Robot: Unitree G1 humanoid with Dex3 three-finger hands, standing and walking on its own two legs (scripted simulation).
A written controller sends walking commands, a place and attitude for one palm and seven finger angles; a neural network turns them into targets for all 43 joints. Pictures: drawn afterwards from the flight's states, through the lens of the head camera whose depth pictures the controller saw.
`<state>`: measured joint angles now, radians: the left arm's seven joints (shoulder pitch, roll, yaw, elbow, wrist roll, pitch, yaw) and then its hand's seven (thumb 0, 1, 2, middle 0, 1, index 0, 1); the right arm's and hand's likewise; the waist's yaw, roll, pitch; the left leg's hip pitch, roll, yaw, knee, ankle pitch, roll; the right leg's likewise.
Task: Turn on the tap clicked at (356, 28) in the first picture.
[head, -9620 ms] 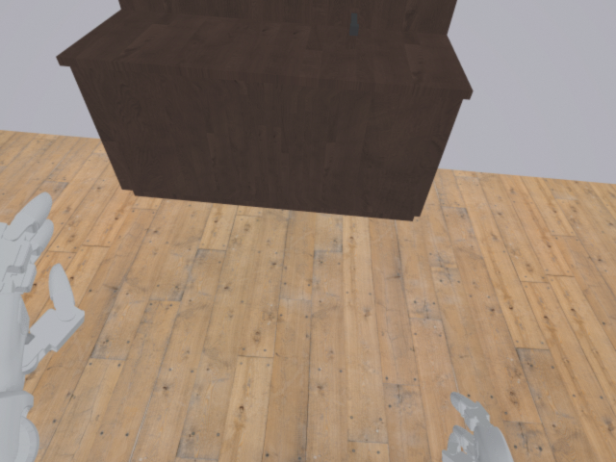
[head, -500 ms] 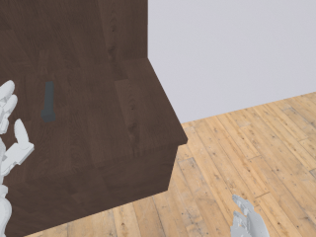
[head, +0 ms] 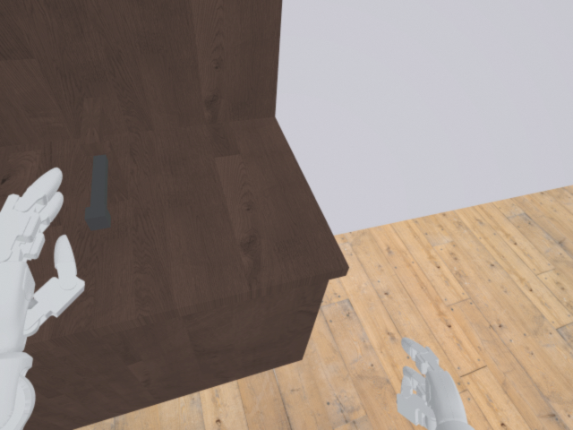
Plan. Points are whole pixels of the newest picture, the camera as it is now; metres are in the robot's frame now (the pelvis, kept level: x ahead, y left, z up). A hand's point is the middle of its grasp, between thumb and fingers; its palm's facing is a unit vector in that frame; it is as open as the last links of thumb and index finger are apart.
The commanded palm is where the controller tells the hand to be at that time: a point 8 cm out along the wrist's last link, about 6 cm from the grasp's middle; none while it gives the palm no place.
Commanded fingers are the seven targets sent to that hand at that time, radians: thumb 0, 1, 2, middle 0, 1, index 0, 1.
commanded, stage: come to a stop and stand still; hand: left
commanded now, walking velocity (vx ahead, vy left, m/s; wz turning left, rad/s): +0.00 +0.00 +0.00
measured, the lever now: (98, 217) +0.38 +0.33 +0.04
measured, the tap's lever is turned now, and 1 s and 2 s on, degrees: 0 0 0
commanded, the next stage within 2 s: look again from close up in 0.98 s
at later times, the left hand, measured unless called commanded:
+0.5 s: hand (50, 310) +0.19 +0.26 +0.15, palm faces +0.37 -0.83 -0.41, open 7.4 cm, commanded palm +0.14 +0.27 +0.17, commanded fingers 0.00 0.90 0.90 -0.20 -0.30 -0.20 -0.30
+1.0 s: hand (79, 287) +0.21 +0.23 +0.16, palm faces +0.38 -0.86 -0.35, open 7.4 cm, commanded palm +0.16 +0.27 +0.17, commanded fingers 0.00 0.90 0.90 -0.20 -0.30 -0.20 -0.30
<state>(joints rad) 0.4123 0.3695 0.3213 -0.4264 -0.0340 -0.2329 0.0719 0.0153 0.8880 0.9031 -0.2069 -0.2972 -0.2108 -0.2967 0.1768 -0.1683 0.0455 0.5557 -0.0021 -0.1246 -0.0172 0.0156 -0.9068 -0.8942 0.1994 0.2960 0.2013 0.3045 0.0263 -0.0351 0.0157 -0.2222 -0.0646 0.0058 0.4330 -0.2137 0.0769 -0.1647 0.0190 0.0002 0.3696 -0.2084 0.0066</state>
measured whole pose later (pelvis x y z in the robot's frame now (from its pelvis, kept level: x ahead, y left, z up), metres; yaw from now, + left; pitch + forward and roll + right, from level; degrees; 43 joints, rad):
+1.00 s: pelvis +0.00 -0.01 +0.00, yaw +0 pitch +0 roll -2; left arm 0.41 0.36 0.35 -0.45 -0.04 -0.23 0.08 0.02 0.89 0.90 -0.21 -0.30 -0.21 -0.30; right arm 0.20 -0.20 0.03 0.57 0.00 -0.13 -0.03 0.02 -0.91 -0.89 0.20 0.30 0.20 0.30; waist 0.04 -0.03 0.03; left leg -0.21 -0.04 0.00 0.43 -0.21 0.06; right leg -0.15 0.04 -0.01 0.35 -0.19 -0.01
